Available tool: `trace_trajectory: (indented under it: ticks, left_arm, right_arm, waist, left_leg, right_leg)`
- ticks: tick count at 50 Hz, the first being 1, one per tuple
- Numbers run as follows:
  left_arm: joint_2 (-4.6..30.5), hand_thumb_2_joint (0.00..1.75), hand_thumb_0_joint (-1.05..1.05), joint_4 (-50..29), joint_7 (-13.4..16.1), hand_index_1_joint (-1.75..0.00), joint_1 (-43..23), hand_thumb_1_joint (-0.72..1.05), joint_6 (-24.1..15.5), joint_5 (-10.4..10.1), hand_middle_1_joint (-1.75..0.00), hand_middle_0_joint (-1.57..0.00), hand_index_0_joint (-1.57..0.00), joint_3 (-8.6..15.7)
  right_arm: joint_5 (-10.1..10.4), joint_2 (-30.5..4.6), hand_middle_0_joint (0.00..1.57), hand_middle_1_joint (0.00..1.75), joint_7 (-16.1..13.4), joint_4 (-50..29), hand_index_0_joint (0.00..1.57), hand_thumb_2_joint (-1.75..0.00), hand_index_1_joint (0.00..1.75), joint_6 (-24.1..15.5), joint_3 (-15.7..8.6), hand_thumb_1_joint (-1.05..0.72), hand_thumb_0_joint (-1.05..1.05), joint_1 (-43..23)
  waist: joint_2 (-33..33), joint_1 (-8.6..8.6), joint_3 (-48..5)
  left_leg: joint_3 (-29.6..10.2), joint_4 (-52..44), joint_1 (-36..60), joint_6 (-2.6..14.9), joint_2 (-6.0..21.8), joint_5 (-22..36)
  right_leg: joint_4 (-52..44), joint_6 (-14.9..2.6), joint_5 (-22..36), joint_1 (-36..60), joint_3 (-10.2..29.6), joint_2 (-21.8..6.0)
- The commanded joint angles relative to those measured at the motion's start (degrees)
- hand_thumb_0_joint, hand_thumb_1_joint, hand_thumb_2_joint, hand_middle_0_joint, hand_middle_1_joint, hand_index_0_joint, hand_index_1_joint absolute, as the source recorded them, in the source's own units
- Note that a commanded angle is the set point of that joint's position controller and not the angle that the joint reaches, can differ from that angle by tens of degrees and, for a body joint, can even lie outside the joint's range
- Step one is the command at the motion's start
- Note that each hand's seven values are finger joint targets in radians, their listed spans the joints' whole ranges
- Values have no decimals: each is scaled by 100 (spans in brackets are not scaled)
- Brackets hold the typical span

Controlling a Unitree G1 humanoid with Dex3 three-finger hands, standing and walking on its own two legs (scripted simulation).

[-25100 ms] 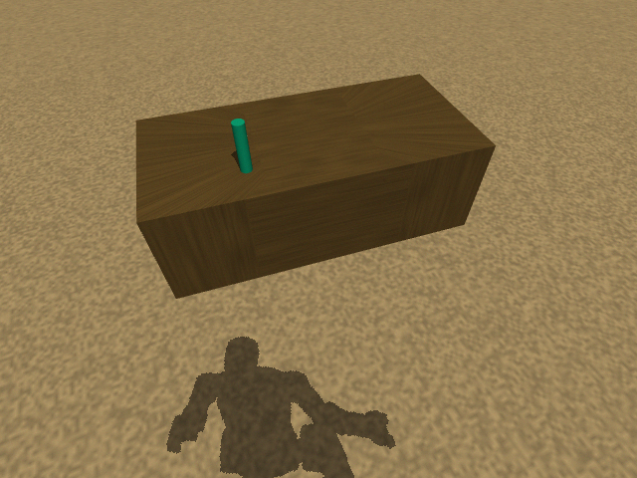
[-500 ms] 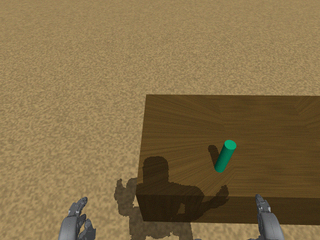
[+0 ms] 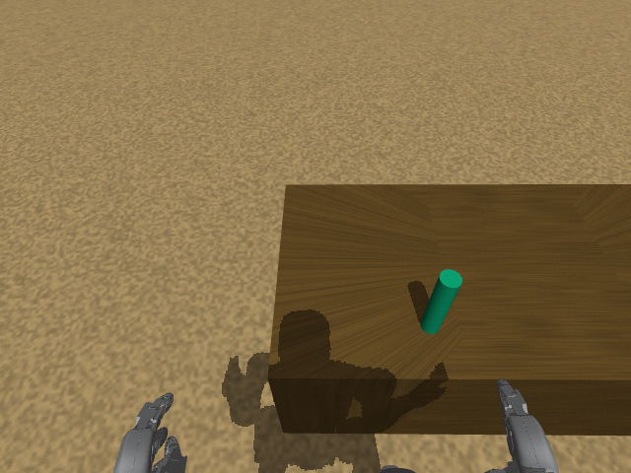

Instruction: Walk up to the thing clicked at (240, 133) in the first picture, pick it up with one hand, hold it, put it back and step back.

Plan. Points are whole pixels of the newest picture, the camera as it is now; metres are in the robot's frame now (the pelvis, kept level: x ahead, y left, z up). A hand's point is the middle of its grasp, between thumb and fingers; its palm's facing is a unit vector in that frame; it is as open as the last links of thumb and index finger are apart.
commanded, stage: stand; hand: right
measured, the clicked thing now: (439, 303) +0.47 -0.24 -0.21
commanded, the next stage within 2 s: none
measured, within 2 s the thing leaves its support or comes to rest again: neither
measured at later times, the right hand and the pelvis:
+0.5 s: hand out of the picture +0.08 -0.26 -0.12, palm faces -0.04 +0.93 -0.35, open 8.7 cm; pelvis +0.02 -0.02 +0.04, yaw +1 degrees
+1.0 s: hand out of the picture +0.06 -0.26 -0.11, palm faces -0.04 +0.94 -0.35, open 7.4 cm; pelvis +0.00 -0.01 +0.05, yaw +1 degrees
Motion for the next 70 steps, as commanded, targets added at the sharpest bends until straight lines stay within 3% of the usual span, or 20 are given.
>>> trace_trajectory:
  ticks: [1,3,5,8,11,15,19,22,28,32,40,48,52,63,70]
  left_arm:
    - [1389,90,0,92,-414,-30,-503,90,225,360,-30,-20,-20,527]
    - [1435,90,0,246,-583,-30,-583,90,255,149,-30,-20,-20,490]
    - [1462,90,0,432,-684,-30,-436,90,284,43,-30,-20,-20,484]
    - [1456,90,0,794,-736,-30,-506,90,351,19,-30,-20,-20,491]
    - [1546,90,0,1048,-741,-30,-529,90,360,6,-30,-20,-20,503]
    - [1669,90,0,1406,-708,-30,-537,90,396,-59,-30,-20,-20,525]
    - [1769,90,0,1781,-683,-30,-516,90,447,-105,-30,-20,-20,510]
    - [1767,90,0,2022,-660,-30,-531,90,490,-138,-30,-20,-20,490]
    - [1723,90,0,2415,-669,-30,-633,90,547,-172,-30,-20,-20,445]
    - [1753,90,0,2635,-695,-30,-753,90,552,-165,-30,-20,-20,426]
    - [1724,90,0,2874,-720,-30,-989,90,541,-164,-30,-20,-20,394]
    - [1790,90,0,3067,-745,-30,-977,90,588,-144,-30,-20,-20,386]
    - [1803,90,0,3074,-744,-30,-1039,90,583,-166,-30,-20,-20,372]
    - [1849,90,0,3125,-711,-30,-987,90,518,-192,-30,-20,-20,338]
    - [1825,90,0,3127,-718,-30,-949,90,534,-191,-30,-20,-20,323]
  right_arm:
    - [-364,-1545,12,12,376,1002,12,-10,12,-973,-655,52,0,-797]
    - [-222,-1472,20,28,478,1415,20,-26,28,-1131,-538,36,0,-775]
    - [-96,-1505,20,30,530,1806,20,-42,30,-1180,-566,20,0,-882]
    - [-78,-1482,20,30,517,2343,20,-66,30,-1244,-528,-4,0,-966]
    - [-76,-1551,20,30,505,2795,20,-90,30,-1270,-530,-28,0,-996]
    - [-31,-1626,20,30,462,3379,20,-90,30,-1286,-509,-60,0,-929]
    - [9,-1652,20,30,433,3891,20,-90,30,-1249,-441,-90,0,-922]
    - [35,-1711,20,30,415,4221,20,-90,30,-1233,-395,-90,0,-961]
    - [43,-1775,20,30,395,4669,20,-90,30,-1231,-313,-90,0,-1164]
    - [60,-1761,20,30,405,4895,20,-90,30,-1214,-285,-90,0,-1287]
    - [63,-1760,20,30,429,5187,20,-90,30,-1208,-265,-90,0,-1481]
    - [55,-1873,20,30,458,5313,20,-90,30,-1173,-315,-90,0,-1609]
    - [58,-1854,20,30,480,5382,20,-90,30,-1158,-307,-90,0,-1569]
    - [92,-1865,20,30,498,5438,20,-90,30,-1168,-273,-90,0,-1598]
    - [95,-1907,20,30,505,5432,20,-90,30,-1174,-267,-90,0,-1634]
  waist:
    - [361,37,41]
    - [238,17,35]
    - [294,27,-203]
    - [82,1,-89]
    - [-70,-38,-55]
    - [-71,-80,-132]
    - [-183,-113,-89]
    - [-59,-91,12]
    - [154,-30,221]
    - [120,-32,465]
    - [192,-17,460]
    - [109,6,626]
    - [100,-23,636]
    - [59,-48,338]
    - [120,-29,333]
  left_leg:
    - [-780,-1480,161,566,414,119]
    - [-753,-1593,283,509,431,55]
    - [-709,-1450,476,437,394,447]
    - [-696,-1637,729,398,404,604]
    - [-541,-1574,941,378,327,1007]
    - [-487,-1664,1344,343,363,1645]
    - [-438,-1867,1657,288,390,1916]
    - [-479,-2163,1719,264,464,2215]
    - [-542,-2763,1805,202,571,2183]
    - [-521,-3041,1844,152,553,1655]
    - [-538,-3343,1907,124,594,1665]
    - [-598,-3569,1850,130,571,897]
    - [-607,-3585,1843,142,580,844]
    - [-563,-3482,2138,178,651,1781]
    - [-558,-3550,2146,154,659,1901]
  right_leg:
    - [-1054,-539,414,607,92,-24]
    - [-1262,-518,243,803,151,-6]
    - [-1445,-495,481,1044,235,-56]
    - [-1609,-448,528,1005,278,-25]
    - [-1916,-490,876,1180,475,-194]
    - [-2139,-507,1637,1527,556,-316]
    - [-2474,-493,2011,1769,629,-410]
    - [-2597,-431,2281,2032,502,-361]
    - [-2929,-349,2079,2387,396,-317]
    - [-3309,-316,1545,2385,436,-347]
    - [-3509,-245,1682,2612,355,-349]
    - [-3679,-201,892,2377,332,-327]
    - [-3695,-205,841,2339,368,-360]
    - [-3634,-190,1832,2641,366,-474]
    - [-3615,-183,1851,2686,314,-486]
